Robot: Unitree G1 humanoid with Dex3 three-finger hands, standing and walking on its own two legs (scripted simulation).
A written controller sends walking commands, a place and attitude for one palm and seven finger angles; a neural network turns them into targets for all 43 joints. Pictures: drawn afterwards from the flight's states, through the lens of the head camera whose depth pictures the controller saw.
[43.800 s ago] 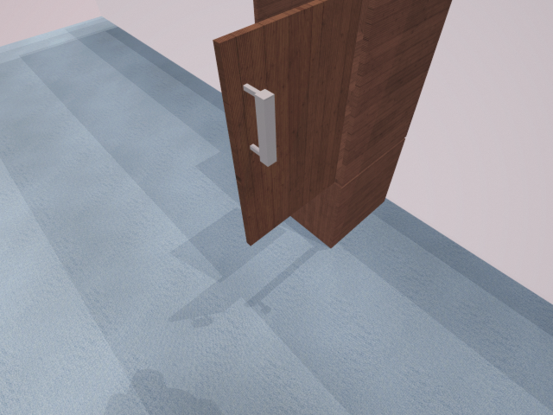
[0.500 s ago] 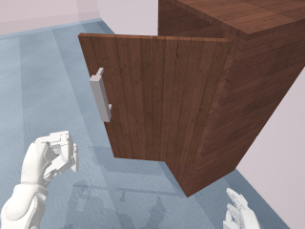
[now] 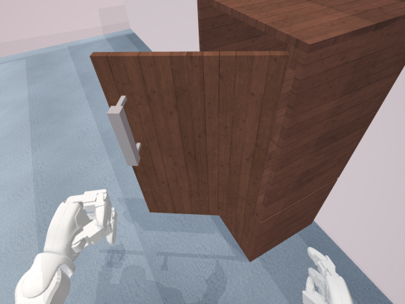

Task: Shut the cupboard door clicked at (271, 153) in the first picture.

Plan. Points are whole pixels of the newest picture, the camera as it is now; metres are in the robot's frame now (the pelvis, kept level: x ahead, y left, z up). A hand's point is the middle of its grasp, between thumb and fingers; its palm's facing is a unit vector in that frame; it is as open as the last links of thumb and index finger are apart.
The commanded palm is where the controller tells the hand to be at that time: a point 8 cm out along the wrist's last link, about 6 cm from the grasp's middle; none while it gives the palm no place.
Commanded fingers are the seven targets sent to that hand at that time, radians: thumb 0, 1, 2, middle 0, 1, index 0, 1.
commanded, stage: bring the fist close to the handle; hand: left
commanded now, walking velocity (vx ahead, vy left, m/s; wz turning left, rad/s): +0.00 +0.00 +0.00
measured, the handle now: (128, 131) +0.46 +0.21 +0.10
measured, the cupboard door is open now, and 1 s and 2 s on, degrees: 57 57 52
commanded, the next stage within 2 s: push the door shut along its arc in 1.36 s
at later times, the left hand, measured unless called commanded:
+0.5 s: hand (121, 183) +0.30 +0.18 +0.11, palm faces +0.02 -1.00 -0.04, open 3.1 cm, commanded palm +0.28 +0.22 +0.11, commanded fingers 0.00 0.90 0.90 -1.30 -1.50 -1.30 -1.50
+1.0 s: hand (139, 162) +0.36 +0.16 +0.10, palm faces -0.01 -1.00 -0.02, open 3.1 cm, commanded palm +0.33 +0.21 +0.11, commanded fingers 0.00 0.90 0.90 -1.30 -1.50 -1.30 -1.50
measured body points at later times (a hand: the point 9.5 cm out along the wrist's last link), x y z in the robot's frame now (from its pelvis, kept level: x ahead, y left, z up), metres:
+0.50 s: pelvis +0.01 +0.00 +0.00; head +0.02 -0.01 +0.45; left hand +0.30 +0.23 +0.11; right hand +0.17 -0.23 -0.08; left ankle +0.04 +0.13 -0.71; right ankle +0.00 -0.12 -0.71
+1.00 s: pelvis +0.01 +0.01 +0.00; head +0.03 -0.01 +0.45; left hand +0.36 +0.22 +0.11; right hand +0.15 -0.24 -0.09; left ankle +0.04 +0.13 -0.71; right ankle +0.00 -0.12 -0.71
